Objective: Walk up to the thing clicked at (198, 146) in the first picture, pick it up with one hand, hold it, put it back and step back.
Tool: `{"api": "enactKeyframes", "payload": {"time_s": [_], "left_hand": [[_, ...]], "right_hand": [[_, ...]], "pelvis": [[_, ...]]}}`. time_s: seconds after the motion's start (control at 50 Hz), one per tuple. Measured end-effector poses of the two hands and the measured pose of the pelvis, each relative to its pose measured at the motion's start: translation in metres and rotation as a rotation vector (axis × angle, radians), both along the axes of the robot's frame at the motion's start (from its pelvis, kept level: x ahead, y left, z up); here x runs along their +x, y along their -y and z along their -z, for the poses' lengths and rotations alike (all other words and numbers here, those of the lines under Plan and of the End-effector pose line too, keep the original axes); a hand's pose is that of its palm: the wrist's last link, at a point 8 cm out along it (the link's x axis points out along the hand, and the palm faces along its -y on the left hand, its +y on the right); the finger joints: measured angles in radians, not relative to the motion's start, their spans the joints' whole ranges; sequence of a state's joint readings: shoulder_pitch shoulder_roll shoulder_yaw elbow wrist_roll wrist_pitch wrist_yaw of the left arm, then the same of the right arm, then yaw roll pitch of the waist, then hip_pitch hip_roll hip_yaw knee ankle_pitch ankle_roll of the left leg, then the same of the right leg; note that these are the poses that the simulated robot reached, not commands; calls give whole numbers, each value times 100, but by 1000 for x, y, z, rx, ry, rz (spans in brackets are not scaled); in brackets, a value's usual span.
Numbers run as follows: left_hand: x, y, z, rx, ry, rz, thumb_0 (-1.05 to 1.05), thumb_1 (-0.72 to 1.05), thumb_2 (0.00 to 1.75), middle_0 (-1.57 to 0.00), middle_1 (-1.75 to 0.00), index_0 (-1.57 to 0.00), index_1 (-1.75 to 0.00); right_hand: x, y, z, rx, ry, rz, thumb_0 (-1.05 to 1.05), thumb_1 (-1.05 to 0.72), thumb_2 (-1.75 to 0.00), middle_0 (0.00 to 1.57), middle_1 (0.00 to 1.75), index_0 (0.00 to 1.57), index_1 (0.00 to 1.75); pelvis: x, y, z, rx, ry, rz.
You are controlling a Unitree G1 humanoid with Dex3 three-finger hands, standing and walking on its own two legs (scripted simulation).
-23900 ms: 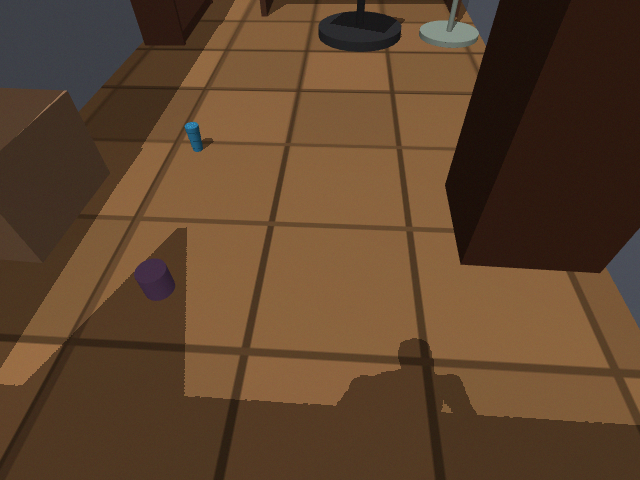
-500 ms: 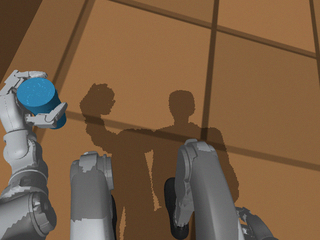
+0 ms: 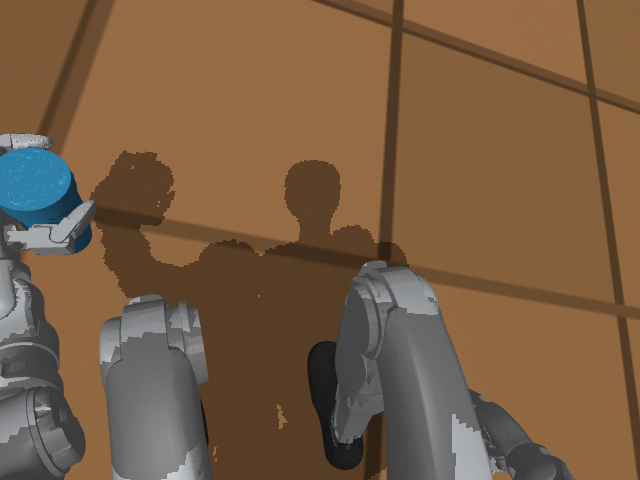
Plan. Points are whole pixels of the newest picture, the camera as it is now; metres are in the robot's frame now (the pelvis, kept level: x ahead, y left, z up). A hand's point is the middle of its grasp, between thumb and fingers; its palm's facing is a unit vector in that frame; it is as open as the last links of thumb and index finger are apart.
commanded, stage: crouch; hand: left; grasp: from the side
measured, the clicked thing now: (52, 211) +0.44 +0.26 -0.11
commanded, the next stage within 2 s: lower in 0.06 s
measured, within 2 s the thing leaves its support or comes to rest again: rests again in 1.94 s
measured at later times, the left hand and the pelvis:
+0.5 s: hand (68, 215) +0.45 +0.26 -0.15, palm faces +0.28 -0.96 +0.00, open 9.6 cm; pelvis -0.01 +0.00 -0.02, yaw -3 degrees
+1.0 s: hand (76, 217) +0.46 +0.26 -0.18, palm faces +0.32 -0.95 +0.00, open 9.6 cm; pelvis -0.01 +0.01 -0.03, yaw -6 degrees
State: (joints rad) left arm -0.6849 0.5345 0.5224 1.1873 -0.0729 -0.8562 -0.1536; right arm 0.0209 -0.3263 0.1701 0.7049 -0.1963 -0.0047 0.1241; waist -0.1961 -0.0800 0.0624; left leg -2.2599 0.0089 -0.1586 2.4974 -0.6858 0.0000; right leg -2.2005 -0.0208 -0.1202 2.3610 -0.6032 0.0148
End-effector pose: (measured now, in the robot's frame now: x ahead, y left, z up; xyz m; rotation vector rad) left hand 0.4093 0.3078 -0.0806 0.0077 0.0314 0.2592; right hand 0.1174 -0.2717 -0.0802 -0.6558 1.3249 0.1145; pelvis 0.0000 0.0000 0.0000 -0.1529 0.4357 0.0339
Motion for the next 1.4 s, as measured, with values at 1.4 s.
{"api": "enactKeyframes", "payload": {"time_s": [1.4], "left_hand": [[8, 6, 112, -3, -29, -50, 2, -26, 104, -84, -96, -72, -94]], "right_hand": [[-15, -18, -29, -194, -141, -309, 0, -91, -90, 20, 30, 21, 30]], "pelvis": [[-13, -15, 26, -144, 202, 73]]}}
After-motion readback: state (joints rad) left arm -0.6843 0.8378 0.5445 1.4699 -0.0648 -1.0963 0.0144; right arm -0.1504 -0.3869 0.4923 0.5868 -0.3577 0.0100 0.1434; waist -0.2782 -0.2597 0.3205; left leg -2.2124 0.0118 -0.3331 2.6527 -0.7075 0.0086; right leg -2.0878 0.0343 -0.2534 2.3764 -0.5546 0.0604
